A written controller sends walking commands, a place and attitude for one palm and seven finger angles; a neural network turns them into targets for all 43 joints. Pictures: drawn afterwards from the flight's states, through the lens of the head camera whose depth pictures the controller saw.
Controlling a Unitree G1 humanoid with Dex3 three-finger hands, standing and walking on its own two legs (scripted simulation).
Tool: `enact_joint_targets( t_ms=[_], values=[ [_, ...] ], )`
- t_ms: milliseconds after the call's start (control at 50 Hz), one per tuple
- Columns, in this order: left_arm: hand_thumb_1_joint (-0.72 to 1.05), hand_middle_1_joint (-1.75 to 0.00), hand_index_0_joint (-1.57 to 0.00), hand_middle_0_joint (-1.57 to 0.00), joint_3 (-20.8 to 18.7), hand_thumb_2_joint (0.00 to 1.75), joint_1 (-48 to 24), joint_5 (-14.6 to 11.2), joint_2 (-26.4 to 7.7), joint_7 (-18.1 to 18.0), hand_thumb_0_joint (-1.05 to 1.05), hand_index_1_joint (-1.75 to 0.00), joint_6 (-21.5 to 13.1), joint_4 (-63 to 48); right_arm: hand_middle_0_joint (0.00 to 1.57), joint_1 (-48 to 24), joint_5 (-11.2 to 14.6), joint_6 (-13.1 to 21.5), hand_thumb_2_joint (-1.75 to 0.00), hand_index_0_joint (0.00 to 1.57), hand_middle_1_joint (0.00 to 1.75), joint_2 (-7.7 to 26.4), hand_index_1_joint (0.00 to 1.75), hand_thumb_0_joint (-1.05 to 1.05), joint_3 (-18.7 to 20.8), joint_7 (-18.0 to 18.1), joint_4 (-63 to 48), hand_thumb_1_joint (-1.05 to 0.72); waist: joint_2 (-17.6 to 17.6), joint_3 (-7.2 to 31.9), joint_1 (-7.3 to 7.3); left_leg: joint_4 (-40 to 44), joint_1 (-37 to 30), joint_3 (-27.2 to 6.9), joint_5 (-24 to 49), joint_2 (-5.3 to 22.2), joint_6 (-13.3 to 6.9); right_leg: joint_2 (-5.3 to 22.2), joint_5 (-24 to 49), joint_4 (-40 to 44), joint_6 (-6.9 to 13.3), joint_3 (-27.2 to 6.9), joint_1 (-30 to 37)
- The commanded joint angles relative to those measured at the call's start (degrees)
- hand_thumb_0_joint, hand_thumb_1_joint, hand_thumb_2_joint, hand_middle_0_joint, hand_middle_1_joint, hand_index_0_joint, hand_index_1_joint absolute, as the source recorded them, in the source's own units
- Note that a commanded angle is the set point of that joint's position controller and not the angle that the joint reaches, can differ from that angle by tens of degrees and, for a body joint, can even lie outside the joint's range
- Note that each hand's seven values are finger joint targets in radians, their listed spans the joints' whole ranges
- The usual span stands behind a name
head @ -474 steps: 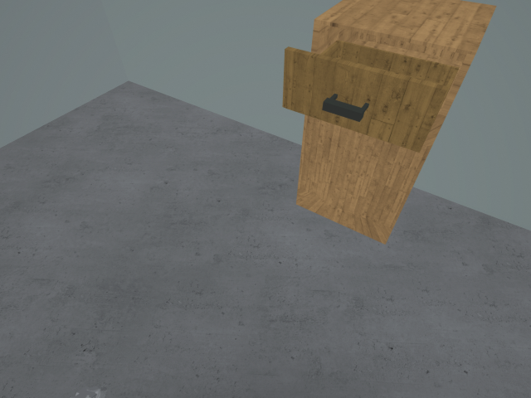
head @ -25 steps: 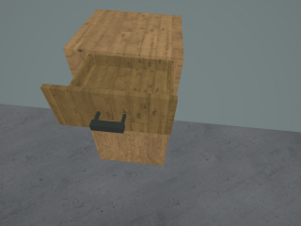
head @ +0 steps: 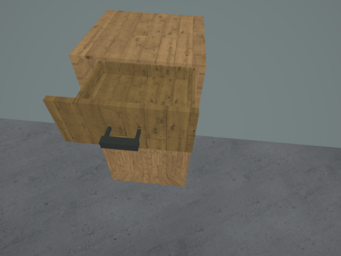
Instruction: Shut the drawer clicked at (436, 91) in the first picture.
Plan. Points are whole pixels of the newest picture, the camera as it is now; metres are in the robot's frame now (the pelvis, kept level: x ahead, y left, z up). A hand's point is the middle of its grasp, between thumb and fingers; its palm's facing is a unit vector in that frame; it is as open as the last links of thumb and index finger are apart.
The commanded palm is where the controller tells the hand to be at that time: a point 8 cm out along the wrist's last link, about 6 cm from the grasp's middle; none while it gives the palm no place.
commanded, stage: shuffle to correct the standing spot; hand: left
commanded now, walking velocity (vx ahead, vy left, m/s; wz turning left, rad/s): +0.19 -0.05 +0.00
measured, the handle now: (121, 137) +0.42 +0.17 +0.01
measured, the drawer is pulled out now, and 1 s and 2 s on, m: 0.23 0.23 0.23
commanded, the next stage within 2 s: come to a stop and stand still in 0.16 s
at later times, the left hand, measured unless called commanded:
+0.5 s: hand out of the picture +0.02 +0.14 -0.18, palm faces +0.06 -0.99 -0.13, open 7.3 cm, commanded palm none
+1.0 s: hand out of the picture +0.03 +0.19 -0.17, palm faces +0.00 -0.96 -0.26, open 7.3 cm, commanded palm none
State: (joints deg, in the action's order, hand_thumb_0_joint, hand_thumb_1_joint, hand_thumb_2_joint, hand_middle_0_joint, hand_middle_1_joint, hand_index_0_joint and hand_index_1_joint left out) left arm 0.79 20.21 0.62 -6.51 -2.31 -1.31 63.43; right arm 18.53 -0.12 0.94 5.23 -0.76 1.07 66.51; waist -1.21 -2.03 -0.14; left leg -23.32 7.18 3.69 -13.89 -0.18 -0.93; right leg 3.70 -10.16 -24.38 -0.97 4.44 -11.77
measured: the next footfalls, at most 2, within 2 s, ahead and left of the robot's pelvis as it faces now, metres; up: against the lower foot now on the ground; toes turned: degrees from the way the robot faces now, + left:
none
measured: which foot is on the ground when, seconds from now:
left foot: down 0.00-1.00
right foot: down 0.00-1.00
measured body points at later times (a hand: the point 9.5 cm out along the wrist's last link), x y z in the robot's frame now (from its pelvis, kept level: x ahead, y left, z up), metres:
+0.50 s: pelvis +0.05 +0.00 -0.01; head +0.06 +0.01 +0.44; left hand +0.02 +0.19 -0.17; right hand +0.02 -0.20 -0.17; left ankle -0.01 +0.11 -0.74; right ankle +0.03 -0.13 -0.74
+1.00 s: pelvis +0.01 +0.00 -0.01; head +0.00 -0.03 +0.44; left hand +0.03 +0.24 -0.15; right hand +0.03 -0.23 -0.17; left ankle -0.01 +0.11 -0.74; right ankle +0.03 -0.13 -0.74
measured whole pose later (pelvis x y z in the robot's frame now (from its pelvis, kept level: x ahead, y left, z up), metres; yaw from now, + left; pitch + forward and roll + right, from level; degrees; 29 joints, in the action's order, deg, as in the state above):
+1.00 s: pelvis +0.01 +0.00 -0.01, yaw -1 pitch -2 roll +1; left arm 0.6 15.8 0.8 -10.4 -1.3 0.2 59.8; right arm 16.8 -0.8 0.5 11.0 -0.5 0.7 58.5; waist 2.1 -0.9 0.2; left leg -26.6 8.4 4.5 -16.2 -0.6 -1.0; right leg 4.0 -13.6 -30.1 -0.8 2.8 -14.5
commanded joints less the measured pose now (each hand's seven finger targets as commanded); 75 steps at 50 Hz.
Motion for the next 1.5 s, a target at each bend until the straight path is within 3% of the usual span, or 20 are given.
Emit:
enact_joint_targets(
  t_ms=[0, 40, 100, 240, 300, 340, 420, 520, 620, 640, 660, 680, 700, 720, 780, 800, 880, 1120, 1360, 1480],
  values=[
    [0.9, -0.3, -0.2, -0.2, -1.0, 0.9, 5.1, 0.3, -4.2, -0.1, 0.0, -0.3, -0.2, -0.7, 0.2, 5.7, -0.4, 0.1, -0.9, 0.2, 0.3, 4.8, 0.3, 0.0, 0.8, 0.4, -0.7, -0.9, 0.5, -4.8, 0.0, 6.6, 6.8, -5.0, -7.8, 4.7, -0.8, 2.2, -8.8, 4.3, 2.6, -4.2, 0.0],
    [0.9, -0.3, -0.2, -0.2, -1.3, 0.9, 5.0, 0.7, -4.1, 0.1, 0.0, -0.3, 0.2, -1.1, 0.2, 5.7, -0.7, -0.5, -0.9, 0.2, 0.3, 5.5, 0.3, 0.0, 1.3, 0.2, -1.0, -0.9, 1.7, -7.8, 0.03, 7.6, 9.5, -5.9, -16.3, 4.9, -1.3, 1.5, -16.4, 3.5, 2.8, -4.0, -3.2],
    [0.9, -0.3, -0.2, -0.2, -1.6, 0.9, 5.7, 0.9, -4.0, 0.5, 0.0, -0.3, 0.2, -1.6, 0.2, 6.1, -0.9, -0.6, -0.9, 0.2, 0.3, 5.3, 0.3, 0.0, 1.6, 0.2, -1.7, -0.9, 2.0, -9.2, -0.18, 7.7, 11.0, -6.9, -19.3, 5.2, -2.3, 0.6, -18.6, 2.4, 3.4, -4.2, -4.8],
    [0.9, -0.3, -0.2, -0.2, -2.3, 0.9, 7.4, 0.4, -4.5, 0.8, 0.0, -0.3, -0.9, -1.0, 0.2, 7.0, -0.8, 0.9, -0.9, 0.2, 0.3, 3.7, 0.3, 0.0, 1.2, 0.4, -2.1, -0.9, -0.4, -7.9, -0.21, -0.2, 9.9, -3.2, -7.5, 3.3, -2.1, 2.8, -12.5, 2.0, 5.8, -7.0, -2.8],
    [0.9, -0.3, -0.2, -0.2, -2.1, 0.9, 8.0, 0.2, -4.3, 0.4, 0.0, -0.3, -1.2, -0.1, 0.2, 7.3, -0.6, 1.6, -0.9, 0.2, 0.3, 2.9, 0.3, 0.0, 0.5, 0.8, -1.5, -0.9, -1.2, -4.6, -0.07, -2.4, 7.4, -2.0, 6.0, 3.4, -1.3, 3.7, 8.7, -1.1, 5.4, -5.7, 1.4],
    [0.9, -0.3, -0.2, -0.2, -1.7, 0.9, 8.1, 0.1, -3.5, -0.1, 0.0, -0.3, -1.4, 0.5, 0.2, 8.1, -0.4, 1.9, -0.9, 0.2, 0.3, 3.7, 0.3, 0.0, 0.3, 1.4, -0.4, -0.9, 2.2, -0.9, 0.04, -3.0, 3.5, -2.6, 18.8, 4.7, -0.8, 3.6, 24.5, -4.9, 4.4, -3.9, 3.9],
    [0.9, -0.3, -0.2, -0.2, -1.5, 0.9, 6.8, -0.5, -4.5, -0.8, 0.0, -0.3, -1.3, 0.1, 0.2, 7.2, 0.1, 1.5, -0.9, 0.2, 0.3, 4.8, 0.3, 0.0, 0.7, 2.2, -0.8, -0.9, 2.2, 1.1, 0.01, -2.3, -0.2, -3.4, 34.7, 5.9, -0.1, 4.2, 35.3, -5.5, 3.1, -3.9, 6.3],
    [0.9, -0.3, -0.2, -0.2, -2.1, 0.9, 4.1, -0.3, -4.7, -1.0, 0.0, -0.3, 0.0, -2.5, 0.2, 4.5, 0.2, 0.6, -0.9, 0.2, 0.3, 5.6, 0.3, 0.0, 1.7, 2.3, -2.6, -0.9, 1.9, 0.3, -0.09, -0.5, -1.5, -3.9, 33.3, 7.0, -0.5, 3.6, 24.9, -5.0, 2.7, -4.6, 3.4],
    [0.9, -0.3, -0.2, -0.2, -1.8, 0.9, 3.0, -0.1, -4.7, -0.8, 0.0, -0.3, 0.7, -2.6, 0.2, 2.5, 0.0, 0.4, -0.9, 0.2, 0.3, 5.6, 0.3, 0.0, 1.5, 1.7, -2.8, -0.9, 1.7, -0.8, -0.42, 2.1, 0.5, -4.4, 22.3, 6.6, -0.9, 3.0, 14.4, -1.6, 2.2, -5.0, 3.5],
    [0.9, -0.3, -0.2, -0.2, -2.3, 0.9, 3.5, 0.8, -9.5, -2.4, 0.0, -0.3, 0.0, -0.7, 0.2, -2.2, 0.7, 0.5, -0.9, 0.2, 0.3, 11.2, 0.3, 0.0, 2.8, 1.0, -7.3, -0.9, 0.9, -1.9, -0.71, -8.6, 4.9, -3.1, 29.7, 8.0, 1.0, 5.2, 28.6, -2.3, 1.5, -5.3, 1.3],
    [0.9, -0.3, -0.2, -0.2, -2.6, 0.9, 2.7, 0.4, -10.1, -2.1, 0.0, -0.3, -0.3, -3.6, 0.2, 1.2, -0.2, 0.7, -0.9, 0.2, 0.3, 8.5, 0.3, 0.0, 2.6, 0.7, -9.2, -0.9, 4.3, 3.3, 0.68, -5.6, 5.7, -3.8, 14.7, 5.4, 0.9, 5.9, 21.7, -5.6, 3.3, -5.9, 4.5],
    [0.9, -0.3, -0.2, -0.2, -1.9, 0.9, 0.9, 0.2, -8.7, -1.6, 0.0, -0.3, 0.0, -4.1, 0.2, 1.5, -0.3, 0.8, -0.9, 0.2, 0.3, 7.9, 0.3, 0.0, 2.2, 0.6, -9.0, -0.9, 4.9, 3.5, 0.57, -3.1, 6.0, -4.7, 10.5, 6.4, 0.2, 4.7, 10.8, -5.7, 3.6, -5.0, 2.6],
    [0.9, -0.3, -0.2, -0.2, -1.8, 0.9, -0.2, 0.2, -8.2, -1.0, 0.0, -0.3, 0.0, -4.8, 0.2, 1.9, -0.8, 1.2, -0.9, 0.2, 0.3, 7.9, 0.3, 0.0, 1.8, 0.5, -9.6, -0.9, 9.5, 4.3, 0.37, -1.7, 5.5, -5.5, 14.4, 6.9, -0.2, 3.3, 7.1, -6.3, 3.8, -4.5, 2.8],
    [0.9, -0.3, -0.2, -0.2, -1.7, 0.9, -0.4, 0.2, -8.3, -0.7, 0.0, -0.3, 0.2, -5.1, 0.2, 1.4, -0.8, 1.1, -0.9, 0.2, 0.3, 8.9, 0.3, 0.0, 1.7, 0.5, -10.2, -0.9, 10.0, 3.9, 0.12, -0.9, 5.9, -6.6, 14.6, 7.5, -0.9, 2.1, 2.4, -6.1, 3.6, -3.6, 2.2],
    [0.9, -0.3, -0.2, -0.2, -1.3, 0.9, -2.1, 0.2, -7.9, 0.0, 0.0, -0.3, 1.0, -5.3, 0.2, 0.4, -0.5, 0.7, -0.9, 0.2, 0.3, 9.9, 0.3, 0.0, 1.4, 0.5, -11.5, -0.9, 3.6, -3.0, -0.02, 2.5, 9.7, -7.7, 3.7, 7.1, -1.7, 1.3, -3.7, -3.1, 3.1, -4.0, -0.5],
    [0.9, -0.3, -0.2, -0.2, -1.3, 0.9, -2.6, 0.2, -8.1, 0.2, 0.0, -0.3, 1.1, -5.4, 0.2, 0.3, -0.7, 0.7, -0.9, 0.2, 0.3, 9.8, 0.3, 0.0, 1.3, 0.5, -11.6, -0.9, 4.5, -4.4, -0.03, 4.2, 10.4, -7.9, 0.7, 7.0, -1.9, 1.2, -4.8, -2.8, 3.2, -4.2, -1.3],
    [0.9, -0.3, -0.2, -0.2, -1.1, 0.9, -3.0, 0.2, -9.4, 0.6, 0.0, -0.3, 0.9, -5.7, 0.2, 0.6, -0.8, 0.3, -0.9, 0.2, 0.3, 10.7, 0.3, 0.0, 1.1, -0.1, -11.3, -0.9, -0.3, -6.3, 0.15, 5.7, 10.7, -7.0, -6.8, 5.3, -1.5, 1.9, -8.8, 0.5, 3.3, -6.3, -3.1],
    [0.9, -0.3, -0.2, -0.2, -1.3, 0.9, -2.5, -0.1, -9.8, 0.8, 0.0, -0.3, 0.3, -4.3, 0.2, 2.4, -0.7, 0.4, -0.9, 0.2, 0.3, 9.5, 0.3, 0.0, 0.3, -0.1, -7.3, -0.9, -0.5, -3.6, 0.17, 4.7, 6.6, -4.4, -2.7, 4.4, -0.7, 3.0, -9.3, 3.4, 3.4, -7.5, -3.1],
    [0.9, -0.3, -0.2, -0.2, -1.2, 0.9, -1.2, -0.4, -8.4, 0.5, 0.0, -0.3, -0.5, -1.0, 0.2, 3.7, -0.5, 0.6, -0.9, 0.2, 0.3, 7.2, 0.3, 0.0, 0.1, 0.5, -3.0, -0.9, 1.1, -0.5, 0.13, 3.0, 3.9, -3.3, 5.0, 5.0, 0.2, 3.6, 3.0, 2.7, 3.8, -6.7, 1.1],
    [0.9, -0.3, -0.2, -0.2, -1.2, 0.9, -1.1, -0.3, -8.0, 0.4, 0.0, -0.3, -0.6, -0.3, 0.2, 3.4, -0.5, 0.5, -0.9, 0.2, 0.3, 6.4, 0.3, 0.0, 0.2, 0.6, -2.2, -0.9, 0.7, -1.2, 0.08, 3.3, 3.4, -3.3, 5.2, 5.1, 0.4, 3.5, 3.9, 3.2, 3.8, -6.3, 1.3]
  ],
)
